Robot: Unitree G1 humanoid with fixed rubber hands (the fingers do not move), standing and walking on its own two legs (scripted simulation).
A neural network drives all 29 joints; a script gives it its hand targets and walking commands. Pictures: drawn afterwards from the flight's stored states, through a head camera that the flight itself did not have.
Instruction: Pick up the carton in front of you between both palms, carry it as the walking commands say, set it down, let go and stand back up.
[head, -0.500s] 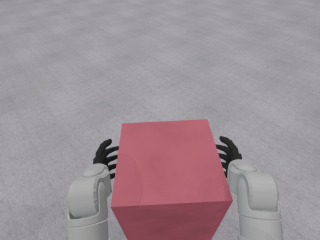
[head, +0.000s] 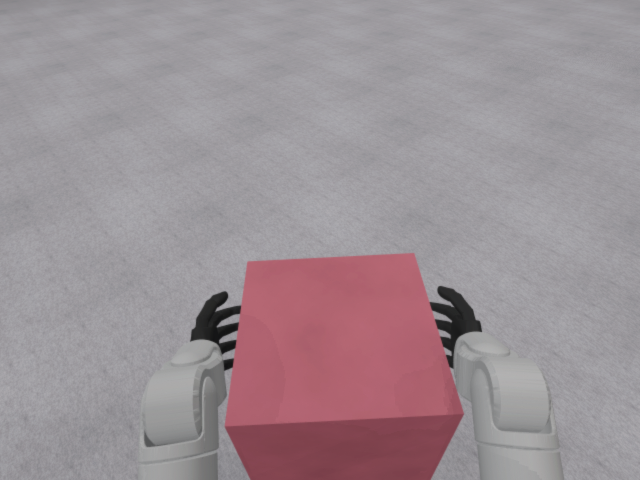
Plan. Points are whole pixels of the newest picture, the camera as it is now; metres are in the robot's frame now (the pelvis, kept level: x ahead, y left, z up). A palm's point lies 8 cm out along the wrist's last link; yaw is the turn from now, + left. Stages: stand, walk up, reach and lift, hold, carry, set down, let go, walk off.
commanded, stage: carry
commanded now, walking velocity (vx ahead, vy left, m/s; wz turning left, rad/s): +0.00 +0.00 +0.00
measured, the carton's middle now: (336, 381) +0.26 +0.00 +0.00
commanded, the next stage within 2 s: hold in 0.76 s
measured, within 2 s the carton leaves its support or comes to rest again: neither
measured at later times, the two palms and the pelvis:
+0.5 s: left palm (216, 374) +0.25 +0.15 +0.04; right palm (462, 366) +0.25 -0.15 +0.04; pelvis -0.03 +0.00 +0.00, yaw +0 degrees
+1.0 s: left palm (215, 389) +0.23 +0.14 +0.04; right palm (472, 376) +0.23 -0.16 +0.05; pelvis -0.04 -0.01 +0.01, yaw +1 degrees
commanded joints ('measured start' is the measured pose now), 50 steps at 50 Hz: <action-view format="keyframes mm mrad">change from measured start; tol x4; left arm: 1 -424 -892 -701 -16 -343 -43 -249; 13 -385 -795 -577 132 -216 -230 -238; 26 -496 -822 -405 395 -86 -489 -242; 32 -482 -880 -476 352 -124 -475 -251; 38 -446 -856 -478 328 -129 -428 -249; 39 -342 -886 -457 314 -119 -415 -255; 41 -366 -834 -445 265 -103 -433 -249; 50 -415 -808 -433 298 -88 -440 -232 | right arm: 1 -455 895 693 -35 342 -53 248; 13 -419 796 573 115 219 -239 238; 22 -497 776 410 323 98 -436 233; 26 -533 821 399 378 85 -498 240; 32 -514 879 467 336 125 -486 249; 38 -483 854 468 309 130 -439 248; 39 -382 879 430 308 114 -428 253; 42 -426 809 426 260 88 -456 246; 50 -450 796 383 322 79 -468 238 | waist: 1 -2 7 -141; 35 1 11 -205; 38 1 9 -194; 39 2 -31 -75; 40 20 -23 -128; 50 1 9 -26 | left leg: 1 91 115 -113 -75 296 0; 22 70 111 -121 -103 189 -1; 38 86 116 -118 -77 266 -4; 39 318 -145 -264 -121 469 16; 41 378 -126 -285 -121 533 10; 44 441 -128 -280 -132 476 -2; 50 419 -128 -272 -149 319 1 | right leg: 1 8 -93 82 -77 241 -15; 22 -29 -90 96 -101 144 -29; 38 -15 -90 93 -71 222 -28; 39 76 163 256 -137 460 -48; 40 76 157 275 -130 513 -54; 50 46 149 279 -186 263 -55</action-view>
